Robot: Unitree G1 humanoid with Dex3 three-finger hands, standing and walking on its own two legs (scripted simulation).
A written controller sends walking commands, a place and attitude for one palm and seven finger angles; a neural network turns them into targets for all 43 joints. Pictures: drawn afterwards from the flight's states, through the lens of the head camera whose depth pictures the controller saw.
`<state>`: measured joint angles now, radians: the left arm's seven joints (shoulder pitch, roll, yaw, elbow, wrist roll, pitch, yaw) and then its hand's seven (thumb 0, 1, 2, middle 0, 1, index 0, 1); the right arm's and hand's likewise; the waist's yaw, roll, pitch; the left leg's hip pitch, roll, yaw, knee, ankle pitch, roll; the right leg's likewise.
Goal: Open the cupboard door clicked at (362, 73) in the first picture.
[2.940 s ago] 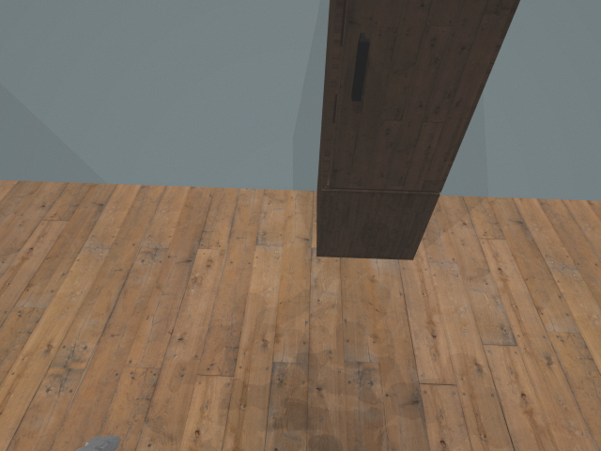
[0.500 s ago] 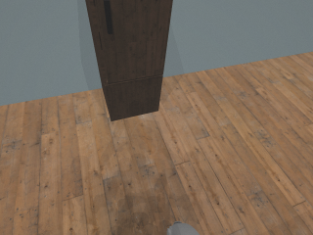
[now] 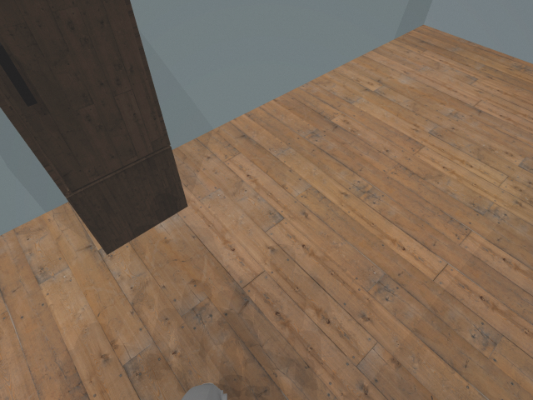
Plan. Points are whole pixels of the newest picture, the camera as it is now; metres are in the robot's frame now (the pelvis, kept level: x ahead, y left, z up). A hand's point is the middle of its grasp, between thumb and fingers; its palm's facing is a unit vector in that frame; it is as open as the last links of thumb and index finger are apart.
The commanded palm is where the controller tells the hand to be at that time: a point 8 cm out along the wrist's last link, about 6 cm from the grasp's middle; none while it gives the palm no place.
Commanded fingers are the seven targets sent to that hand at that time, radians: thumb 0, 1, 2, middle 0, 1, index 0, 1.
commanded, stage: walk to a spot facing it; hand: left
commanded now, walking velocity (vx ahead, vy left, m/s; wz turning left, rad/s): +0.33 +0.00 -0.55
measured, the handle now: (11, 72) +0.77 +0.65 +0.07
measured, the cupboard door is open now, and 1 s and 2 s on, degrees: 0 0 0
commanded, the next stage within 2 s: turn to face it in 0.66 s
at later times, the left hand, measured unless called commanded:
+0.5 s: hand (179, 305) +0.32 +0.20 -0.17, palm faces -0.30 -0.94 -0.15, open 7.4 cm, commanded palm none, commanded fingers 0.00 0.90 0.90 -0.20 -0.30 -0.20 -0.30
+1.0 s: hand (241, 239) +0.48 +0.08 -0.16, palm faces -0.44 -0.88 -0.19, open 7.4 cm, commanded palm none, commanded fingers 0.00 0.90 0.90 -0.20 -0.30 -0.20 -0.30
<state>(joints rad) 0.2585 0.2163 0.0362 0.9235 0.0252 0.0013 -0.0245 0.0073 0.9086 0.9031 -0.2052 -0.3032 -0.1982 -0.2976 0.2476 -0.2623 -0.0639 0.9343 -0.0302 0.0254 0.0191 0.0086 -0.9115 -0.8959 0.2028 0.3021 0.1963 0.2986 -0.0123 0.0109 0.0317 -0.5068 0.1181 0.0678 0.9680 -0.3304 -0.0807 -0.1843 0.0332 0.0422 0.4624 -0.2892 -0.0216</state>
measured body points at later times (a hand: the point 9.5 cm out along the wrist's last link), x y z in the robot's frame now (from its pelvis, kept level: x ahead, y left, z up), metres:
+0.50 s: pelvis +0.17 +0.04 +0.00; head +0.21 +0.05 +0.45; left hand +0.33 +0.24 -0.15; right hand +0.05 -0.15 -0.14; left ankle +0.11 +0.14 -0.74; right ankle +0.19 -0.11 -0.66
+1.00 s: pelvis +0.31 -0.03 -0.01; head +0.31 -0.03 +0.44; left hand +0.50 +0.13 -0.15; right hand +0.27 -0.27 -0.15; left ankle +0.40 +0.09 -0.70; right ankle +0.30 -0.11 -0.74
